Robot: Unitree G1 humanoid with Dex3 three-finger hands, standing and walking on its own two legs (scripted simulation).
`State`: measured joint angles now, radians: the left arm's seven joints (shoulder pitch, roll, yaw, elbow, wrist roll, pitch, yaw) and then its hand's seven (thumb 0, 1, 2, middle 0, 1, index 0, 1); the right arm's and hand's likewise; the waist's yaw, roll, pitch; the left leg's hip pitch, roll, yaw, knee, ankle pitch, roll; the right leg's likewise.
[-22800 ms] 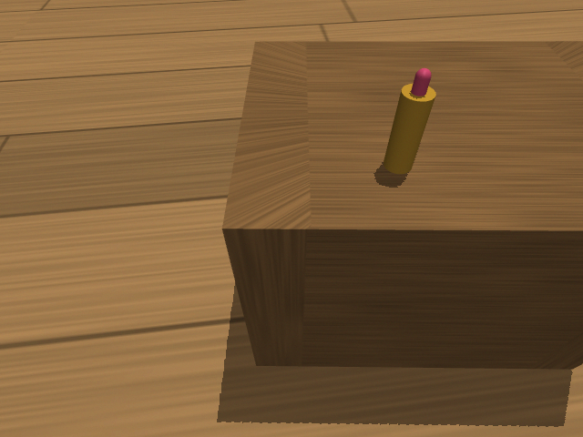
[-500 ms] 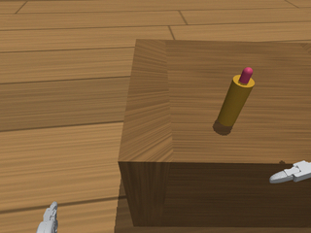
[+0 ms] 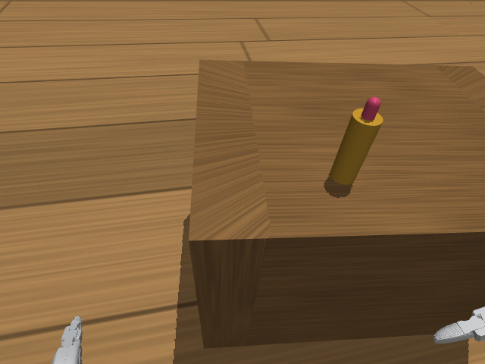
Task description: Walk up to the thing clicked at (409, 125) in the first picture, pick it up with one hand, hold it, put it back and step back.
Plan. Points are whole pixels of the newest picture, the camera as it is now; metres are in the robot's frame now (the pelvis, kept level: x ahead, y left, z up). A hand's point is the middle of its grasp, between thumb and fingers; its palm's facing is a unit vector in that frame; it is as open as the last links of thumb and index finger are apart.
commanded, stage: sink last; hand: right
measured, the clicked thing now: (357, 141) +0.52 -0.26 +0.08
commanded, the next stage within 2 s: home in 0.04 s
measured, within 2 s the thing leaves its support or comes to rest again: neither
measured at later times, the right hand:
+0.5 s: hand (411, 299) +0.20 -0.25 +0.04, palm faces +0.27 +0.90 -0.34, open 17.5 cm
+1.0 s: hand (340, 327) +0.20 -0.19 -0.10, palm faces +0.07 +0.97 -0.22, open 17.5 cm
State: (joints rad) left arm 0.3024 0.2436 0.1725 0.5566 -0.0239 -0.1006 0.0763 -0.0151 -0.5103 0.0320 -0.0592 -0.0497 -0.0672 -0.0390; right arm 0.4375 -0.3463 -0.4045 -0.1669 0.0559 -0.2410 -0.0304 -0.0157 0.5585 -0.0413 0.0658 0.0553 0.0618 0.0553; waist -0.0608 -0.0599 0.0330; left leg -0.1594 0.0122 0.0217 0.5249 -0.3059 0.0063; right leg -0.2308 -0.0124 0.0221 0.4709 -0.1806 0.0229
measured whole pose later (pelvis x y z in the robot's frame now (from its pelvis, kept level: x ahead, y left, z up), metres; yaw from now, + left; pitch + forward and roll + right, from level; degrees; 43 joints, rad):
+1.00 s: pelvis +0.03 -0.01 +0.00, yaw +2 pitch +0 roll +0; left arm 0.21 0.21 0.00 0.69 0.00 -0.05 0.05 0.01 0.89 0.90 -0.21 -0.30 -0.21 -0.30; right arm 0.21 -0.17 -0.02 0.60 0.00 -0.12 -0.08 -0.02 0.55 -0.05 0.06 0.05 0.05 0.05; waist -0.01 0.00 0.05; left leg -0.17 0.01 -0.01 0.47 -0.30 -0.01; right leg -0.26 -0.02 -0.01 0.47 -0.22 0.01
